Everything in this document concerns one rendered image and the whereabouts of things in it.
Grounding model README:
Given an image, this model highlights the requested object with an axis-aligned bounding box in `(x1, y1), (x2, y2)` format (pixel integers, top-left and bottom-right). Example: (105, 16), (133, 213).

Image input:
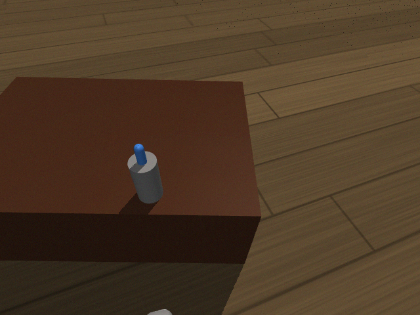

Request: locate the bottle
(127, 144), (163, 203)

